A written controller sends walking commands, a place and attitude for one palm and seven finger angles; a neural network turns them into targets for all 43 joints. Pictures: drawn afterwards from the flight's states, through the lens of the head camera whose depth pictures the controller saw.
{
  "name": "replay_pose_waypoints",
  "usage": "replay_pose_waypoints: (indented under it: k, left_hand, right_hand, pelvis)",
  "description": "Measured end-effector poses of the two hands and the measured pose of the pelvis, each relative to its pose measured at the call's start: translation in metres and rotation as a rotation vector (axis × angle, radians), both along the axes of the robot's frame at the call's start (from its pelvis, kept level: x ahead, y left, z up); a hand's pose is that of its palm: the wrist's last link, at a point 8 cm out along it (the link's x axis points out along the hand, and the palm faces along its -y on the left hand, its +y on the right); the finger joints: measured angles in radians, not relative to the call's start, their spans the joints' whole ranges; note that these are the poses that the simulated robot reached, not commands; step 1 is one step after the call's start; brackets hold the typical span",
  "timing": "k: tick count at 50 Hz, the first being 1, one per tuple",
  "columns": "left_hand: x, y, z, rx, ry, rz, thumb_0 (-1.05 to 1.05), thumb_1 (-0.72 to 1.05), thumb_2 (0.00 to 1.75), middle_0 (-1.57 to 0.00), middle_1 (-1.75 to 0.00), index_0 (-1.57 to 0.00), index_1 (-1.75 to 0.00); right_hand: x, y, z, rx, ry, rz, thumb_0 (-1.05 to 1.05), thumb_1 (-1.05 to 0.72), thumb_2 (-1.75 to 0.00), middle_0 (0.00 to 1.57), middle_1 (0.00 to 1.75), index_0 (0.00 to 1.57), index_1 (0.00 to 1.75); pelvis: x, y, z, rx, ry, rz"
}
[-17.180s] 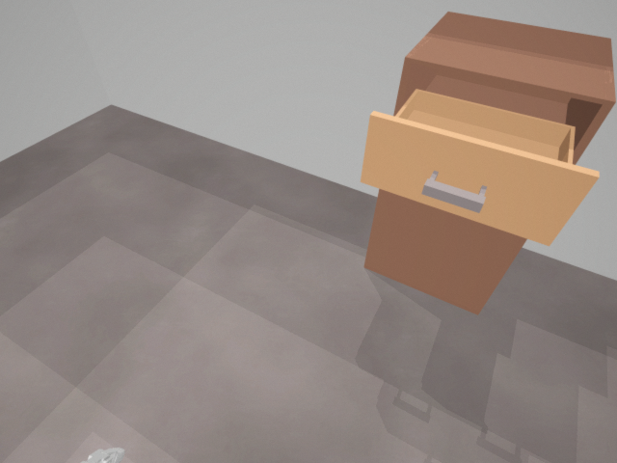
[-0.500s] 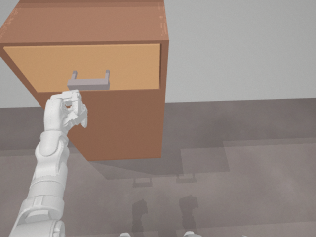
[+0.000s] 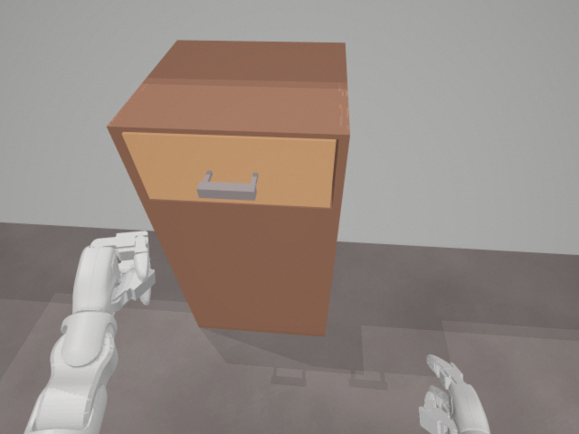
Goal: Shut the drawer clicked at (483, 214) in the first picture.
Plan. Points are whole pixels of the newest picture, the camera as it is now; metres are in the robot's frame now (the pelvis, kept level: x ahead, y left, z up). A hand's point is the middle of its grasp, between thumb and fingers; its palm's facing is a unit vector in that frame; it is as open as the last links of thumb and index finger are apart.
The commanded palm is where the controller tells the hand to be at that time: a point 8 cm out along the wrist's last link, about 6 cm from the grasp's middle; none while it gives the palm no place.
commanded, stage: draw the hand back to the body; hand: left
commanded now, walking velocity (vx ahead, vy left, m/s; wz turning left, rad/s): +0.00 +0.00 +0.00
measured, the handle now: (229, 183) +0.58 +0.18 +0.00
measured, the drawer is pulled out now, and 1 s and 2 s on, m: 0.00 0.00 0.00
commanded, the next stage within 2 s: step back with the hand held close in 0.62 s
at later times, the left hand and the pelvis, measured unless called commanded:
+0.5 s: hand (51, 331) +0.17 +0.24 +0.18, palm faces +0.41 -0.82 -0.41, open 3.3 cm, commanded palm +0.13 +0.28 +0.18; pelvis +0.00 +0.00 +0.01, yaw +0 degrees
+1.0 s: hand (66, 327) +0.18 +0.24 +0.16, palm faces +0.30 -0.83 -0.46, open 3.2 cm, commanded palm +0.12 +0.28 +0.18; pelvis -0.02 +0.01 +0.01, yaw -1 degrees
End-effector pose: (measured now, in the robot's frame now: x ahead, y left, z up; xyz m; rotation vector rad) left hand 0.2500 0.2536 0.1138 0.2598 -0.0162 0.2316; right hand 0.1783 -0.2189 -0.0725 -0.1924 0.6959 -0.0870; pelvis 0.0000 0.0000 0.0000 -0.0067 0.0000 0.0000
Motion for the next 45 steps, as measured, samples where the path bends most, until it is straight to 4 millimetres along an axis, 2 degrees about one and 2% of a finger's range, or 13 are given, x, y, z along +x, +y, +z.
replay_pose_waypoints:
  k: [9, 22, 26, 35, 39, 42, 45]
  left_hand:
    - [-0.044, 0.007, 0.035, 0.073, -0.076, 0.052, 0.02, 0.89, 0.9, -1.41, -1.6, -1.4, -1.6]
    - [-0.11, 0.018, 0.071, 0.202, -0.136, 0.132, 0.02, 0.89, 0.9, -1.41, -1.6, -1.4, -1.6]
    - [-0.125, 0.019, 0.081, 0.235, -0.166, 0.153, 0.01, 0.89, 0.9, -1.41, -1.6, -1.41, -1.6]
    - [-0.121, 0.019, 0.064, 0.182, -0.131, 0.173, 0.01, 0.89, 0.9, -1.41, -1.6, -1.41, -1.6]
    - [-0.119, 0.016, 0.069, 0.195, -0.15, 0.15, 0.02, 0.89, 0.9, -1.41, -1.6, -1.41, -1.6]
    - [-0.115, 0.022, 0.08, 0.246, -0.196, 0.135, 0.02, 0.89, 0.9, -1.41, -1.6, -1.41, -1.6]
    - [-0.108, 0.025, 0.081, 0.269, -0.192, 0.112, 0.01, 0.89, 0.9, -1.41, -1.6, -1.41, -1.6]
  right_hand:
    - [-0.004, 0.007, 0.004, 0.019, -0.022, 0.029, 0.01, -0.9, -0.89, 0.21, 0.3, 0.2, 0.3]
    - [-0.003, -0.003, 0.007, 0.009, -0.061, 0.032, 0.02, -0.9, -0.89, 0.21, 0.3, 0.2, 0.3]
    - [-0.001, -0.003, 0.009, 0.007, -0.084, 0.035, 0.02, -0.9, -0.89, 0.2, 0.3, 0.2, 0.3]
    - [-0.004, -0.001, 0.009, 0.002, -0.088, 0.044, 0.02, -0.9, -0.89, 0.21, 0.3, 0.2, 0.3]
    - [-0.007, -0.002, 0.01, -0.002, -0.085, 0.039, 0.02, -0.9, -0.89, 0.21, 0.3, 0.2, 0.3]
    - [-0.011, -0.004, 0.01, -0.011, -0.058, 0.027, 0.02, -0.9, -0.89, 0.21, 0.3, 0.2, 0.3]
    - [-0.017, -0.008, 0.009, -0.026, -0.022, 0.002, 0.02, -0.9, -0.89, 0.21, 0.3, 0.2, 0.3]
  pelvis:
    - [0.001, 0.0, 0.007, 0.002, -0.06, -0.005]
    - [0.0, -0.004, 0.009, -0.003, -0.089, -0.004]
    - [-0.001, -0.004, 0.009, -0.004, -0.096, 0.0]
    - [-0.008, -0.007, 0.009, -0.002, -0.099, 0.003]
    - [-0.006, -0.007, 0.009, -0.005, -0.096, 0.0]
    - [-0.008, -0.006, 0.009, -0.012, -0.071, -0.001]
    - [-0.011, -0.002, 0.009, -0.012, -0.046, -0.008]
